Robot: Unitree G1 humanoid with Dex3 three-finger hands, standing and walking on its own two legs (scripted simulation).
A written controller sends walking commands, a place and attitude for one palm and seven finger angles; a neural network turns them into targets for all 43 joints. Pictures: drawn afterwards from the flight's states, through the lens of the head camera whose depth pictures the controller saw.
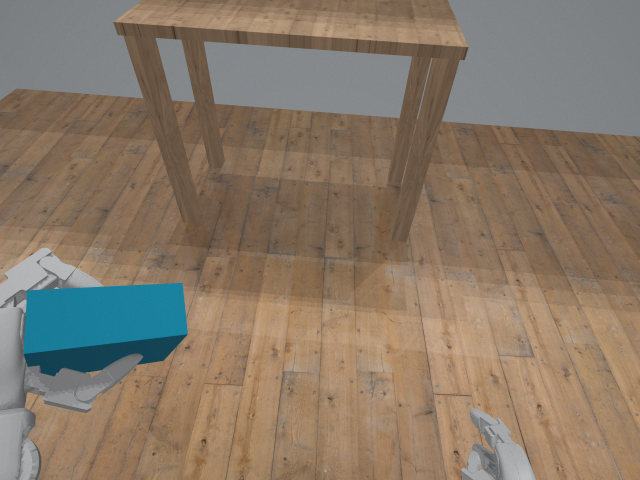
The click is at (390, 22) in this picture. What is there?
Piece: table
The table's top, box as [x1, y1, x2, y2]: [113, 0, 468, 59]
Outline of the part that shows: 113,22 117,34 455,59 464,59 468,47 447,0 142,0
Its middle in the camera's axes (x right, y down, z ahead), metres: -0.07 -0.76 +1.29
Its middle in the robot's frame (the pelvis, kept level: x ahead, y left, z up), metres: +1.47 +0.15 +0.04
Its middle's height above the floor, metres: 0.81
